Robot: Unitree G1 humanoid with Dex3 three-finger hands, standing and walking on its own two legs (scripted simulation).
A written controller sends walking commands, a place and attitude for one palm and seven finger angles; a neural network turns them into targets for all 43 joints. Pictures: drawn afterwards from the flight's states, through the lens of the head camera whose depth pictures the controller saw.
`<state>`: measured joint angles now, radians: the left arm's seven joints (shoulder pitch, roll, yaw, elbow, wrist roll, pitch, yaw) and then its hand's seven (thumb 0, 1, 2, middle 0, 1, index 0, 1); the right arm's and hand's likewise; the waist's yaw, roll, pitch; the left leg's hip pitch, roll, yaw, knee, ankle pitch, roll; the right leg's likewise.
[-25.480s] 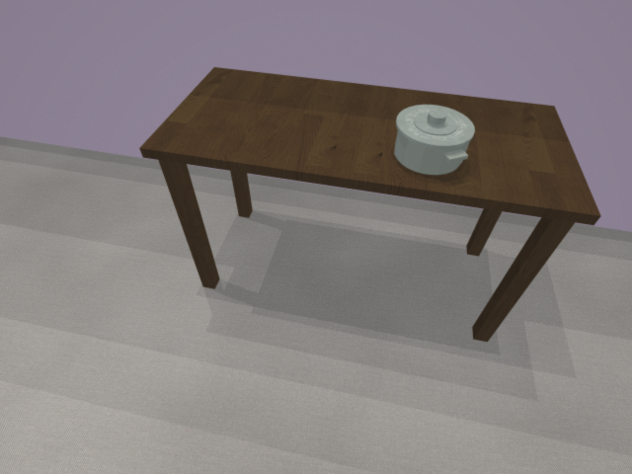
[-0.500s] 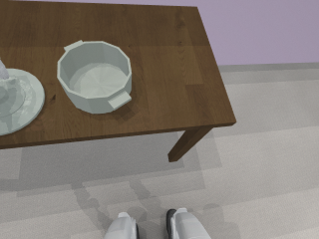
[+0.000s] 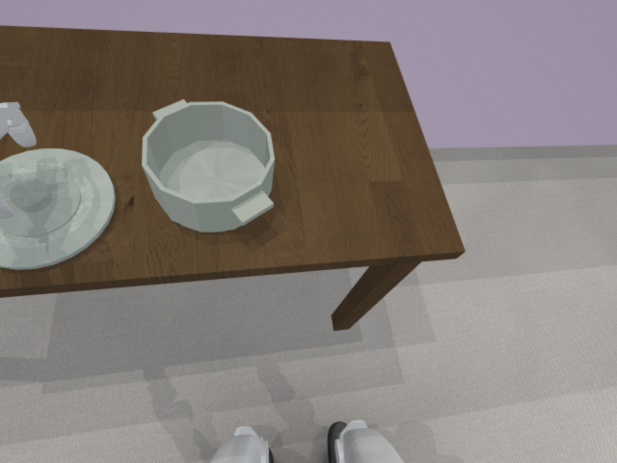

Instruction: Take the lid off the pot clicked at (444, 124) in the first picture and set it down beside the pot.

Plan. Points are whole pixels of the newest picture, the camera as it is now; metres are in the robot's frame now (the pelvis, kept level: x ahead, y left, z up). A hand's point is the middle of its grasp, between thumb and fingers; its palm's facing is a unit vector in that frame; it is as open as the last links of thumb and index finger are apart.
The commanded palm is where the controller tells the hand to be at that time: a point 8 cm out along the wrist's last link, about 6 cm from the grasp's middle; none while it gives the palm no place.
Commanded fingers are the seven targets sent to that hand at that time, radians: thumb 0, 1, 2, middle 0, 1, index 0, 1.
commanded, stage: raise the empty hand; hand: left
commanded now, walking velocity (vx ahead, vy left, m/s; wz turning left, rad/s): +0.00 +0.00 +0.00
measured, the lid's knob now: (31, 195) +0.47 +0.35 -0.03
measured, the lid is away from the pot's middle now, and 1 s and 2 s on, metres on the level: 0.24 0.24 0.24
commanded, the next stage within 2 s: draw the hand back to the body in 1.02 s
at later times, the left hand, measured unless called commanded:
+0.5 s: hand out of the picture +0.45 +0.36 +0.09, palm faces -0.40 -0.12 -0.91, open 10.9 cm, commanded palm +0.48 +0.34 +0.14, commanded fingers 0.00 0.14 0.33 -0.26 -1.02 -0.26 -1.02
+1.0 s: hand out of the picture +0.45 +0.35 +0.14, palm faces -0.39 -0.14 -0.91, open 10.9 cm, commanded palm +0.48 +0.34 +0.19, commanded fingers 0.00 0.14 0.33 -0.26 -1.02 -0.26 -1.02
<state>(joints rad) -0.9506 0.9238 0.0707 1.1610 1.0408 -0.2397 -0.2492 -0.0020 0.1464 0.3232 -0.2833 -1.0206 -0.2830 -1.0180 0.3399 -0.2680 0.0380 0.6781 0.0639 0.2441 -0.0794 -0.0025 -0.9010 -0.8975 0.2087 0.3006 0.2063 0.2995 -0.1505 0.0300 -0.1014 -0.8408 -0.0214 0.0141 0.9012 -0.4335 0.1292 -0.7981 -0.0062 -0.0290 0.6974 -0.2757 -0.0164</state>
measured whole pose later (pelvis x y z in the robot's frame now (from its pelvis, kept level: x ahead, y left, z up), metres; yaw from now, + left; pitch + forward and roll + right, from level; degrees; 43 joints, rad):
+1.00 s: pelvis +0.02 -0.03 +0.03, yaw +2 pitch +15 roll -4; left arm -1.00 0.92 0.02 1.13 0.98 -0.22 -0.38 0.00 0.14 0.32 -0.28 -1.02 -0.28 -1.02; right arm 0.33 -0.29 0.02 0.71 0.09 0.18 -0.09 0.00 -0.90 -0.90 0.21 0.30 0.21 0.30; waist -0.10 0.02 -0.08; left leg -0.55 -0.04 0.01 0.65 -0.35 0.09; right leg -0.53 -0.01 0.00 0.50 -0.22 0.02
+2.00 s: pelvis +0.04 -0.07 +0.05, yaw +3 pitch +3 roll -2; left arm -0.42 0.54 0.37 0.62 0.00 -0.11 0.07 0.00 0.25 0.41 -0.27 -0.91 -0.27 -0.91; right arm 0.29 -0.26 0.04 0.65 0.06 0.01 -0.07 0.00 -0.90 -0.90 0.21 0.30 0.20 0.30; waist -0.05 0.03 -0.01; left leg -0.19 0.00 0.00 0.45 -0.32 0.03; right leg -0.21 0.02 -0.01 0.39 -0.23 0.00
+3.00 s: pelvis +0.02 -0.10 +0.05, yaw +4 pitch -4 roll -1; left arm 0.29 0.34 0.31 -0.22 -0.08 -0.08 0.10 0.01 0.89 0.90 -0.21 -0.31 -0.21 -0.30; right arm 0.17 -0.22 0.05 0.67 0.02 -0.11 -0.07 0.01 -0.90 -0.90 0.21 0.30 0.20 0.30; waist 0.05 0.06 0.02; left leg -0.06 0.01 -0.02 0.39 -0.25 0.00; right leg -0.09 0.03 -0.03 0.35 -0.19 -0.03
